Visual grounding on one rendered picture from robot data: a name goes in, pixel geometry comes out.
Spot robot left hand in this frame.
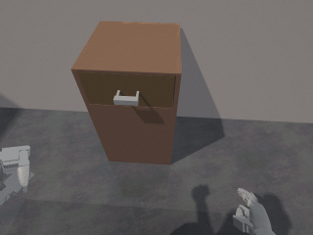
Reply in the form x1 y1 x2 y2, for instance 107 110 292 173
0 145 34 208

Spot cabinet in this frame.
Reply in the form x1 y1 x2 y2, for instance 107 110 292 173
71 21 182 165

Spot handle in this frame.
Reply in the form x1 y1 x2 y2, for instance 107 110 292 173
113 90 140 106

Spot robot right hand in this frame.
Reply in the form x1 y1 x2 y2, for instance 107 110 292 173
233 188 272 235

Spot drawer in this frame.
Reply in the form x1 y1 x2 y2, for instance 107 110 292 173
78 71 175 108

